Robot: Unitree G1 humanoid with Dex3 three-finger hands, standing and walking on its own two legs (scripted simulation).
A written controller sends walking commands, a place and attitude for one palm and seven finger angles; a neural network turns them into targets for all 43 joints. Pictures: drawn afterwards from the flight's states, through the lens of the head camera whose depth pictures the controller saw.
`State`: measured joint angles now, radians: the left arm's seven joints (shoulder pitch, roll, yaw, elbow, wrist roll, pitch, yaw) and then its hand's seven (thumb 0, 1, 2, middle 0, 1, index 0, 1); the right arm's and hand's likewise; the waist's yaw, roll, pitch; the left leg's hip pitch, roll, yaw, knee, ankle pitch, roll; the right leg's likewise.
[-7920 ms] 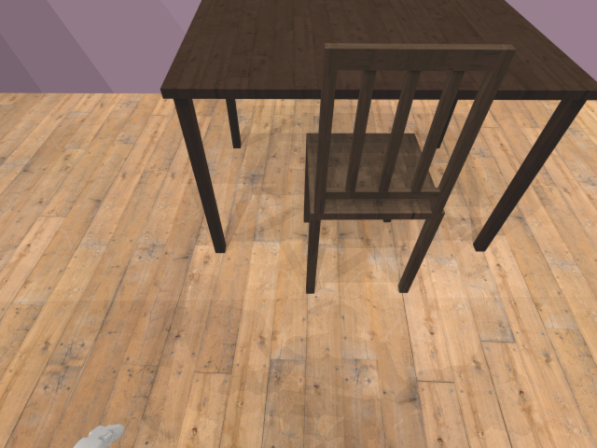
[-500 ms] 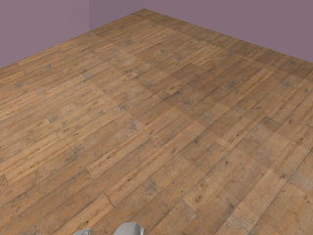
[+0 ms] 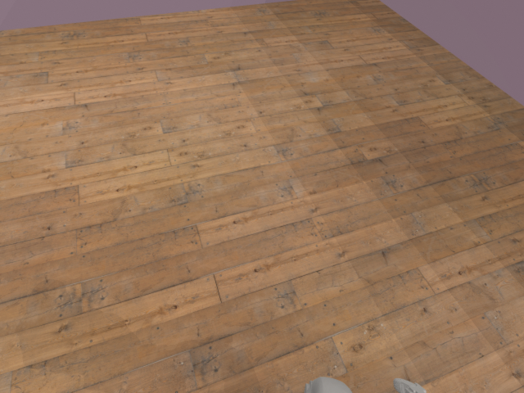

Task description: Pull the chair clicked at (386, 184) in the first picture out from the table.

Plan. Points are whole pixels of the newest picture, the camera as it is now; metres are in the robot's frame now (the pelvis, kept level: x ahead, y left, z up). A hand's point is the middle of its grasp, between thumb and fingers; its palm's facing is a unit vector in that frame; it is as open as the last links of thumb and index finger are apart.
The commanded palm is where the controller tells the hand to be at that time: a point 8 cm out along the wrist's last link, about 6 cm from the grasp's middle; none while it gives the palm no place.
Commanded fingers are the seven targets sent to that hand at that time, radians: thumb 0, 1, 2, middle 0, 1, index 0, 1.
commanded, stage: turn to face it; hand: left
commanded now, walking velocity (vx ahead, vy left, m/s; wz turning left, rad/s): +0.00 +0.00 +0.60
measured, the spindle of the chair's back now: out of the picture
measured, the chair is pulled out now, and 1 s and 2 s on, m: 0.00 0.00 0.00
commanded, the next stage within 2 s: none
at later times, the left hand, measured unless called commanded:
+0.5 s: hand out of the picture +0.05 +0.17 -0.14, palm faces +0.29 -0.91 -0.29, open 7.3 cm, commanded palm none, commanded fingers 0.00 0.90 0.90 -0.20 -0.30 -0.20 -0.30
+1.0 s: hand out of the picture -0.06 +0.26 -0.17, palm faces +0.60 -0.76 -0.24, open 7.4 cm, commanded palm none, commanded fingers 0.00 0.90 0.90 -0.20 -0.30 -0.20 -0.30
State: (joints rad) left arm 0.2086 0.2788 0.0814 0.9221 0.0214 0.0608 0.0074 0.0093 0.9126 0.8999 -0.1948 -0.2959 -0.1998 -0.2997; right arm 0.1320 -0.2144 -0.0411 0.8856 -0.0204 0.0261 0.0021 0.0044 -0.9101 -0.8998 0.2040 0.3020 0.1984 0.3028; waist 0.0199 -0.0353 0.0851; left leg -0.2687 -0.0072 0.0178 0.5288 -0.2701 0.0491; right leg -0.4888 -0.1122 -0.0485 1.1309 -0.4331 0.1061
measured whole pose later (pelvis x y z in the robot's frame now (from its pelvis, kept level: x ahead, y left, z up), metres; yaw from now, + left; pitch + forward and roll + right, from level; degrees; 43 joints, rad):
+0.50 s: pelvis +0.01 -0.05 +0.00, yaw +19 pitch -1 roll +2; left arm 0.18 0.18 0.03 0.86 0.02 0.01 0.02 0.01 0.91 0.90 -0.20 -0.30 -0.21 -0.30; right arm 0.24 -0.27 -0.10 0.94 -0.03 0.09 0.02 0.01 -0.91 -0.90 0.20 0.30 0.19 0.30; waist -0.05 0.04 0.07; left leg -0.53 0.01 -0.02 1.19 -0.38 -0.08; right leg -0.18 -0.10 -0.13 0.51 -0.31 0.01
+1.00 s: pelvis +0.00 +0.03 +0.00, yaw +36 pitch +0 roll -2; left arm 0.17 0.28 0.07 0.89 0.02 0.05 0.01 0.01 0.91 0.90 -0.19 -0.30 -0.20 -0.30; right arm 0.17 -0.21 -0.03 0.89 -0.02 0.02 0.00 0.00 -0.91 -0.90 0.20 0.30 0.20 0.30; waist 0.01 -0.03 0.08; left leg -0.24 -0.03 -0.04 0.48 -0.25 0.05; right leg -0.51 -0.10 -0.02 1.13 -0.39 0.12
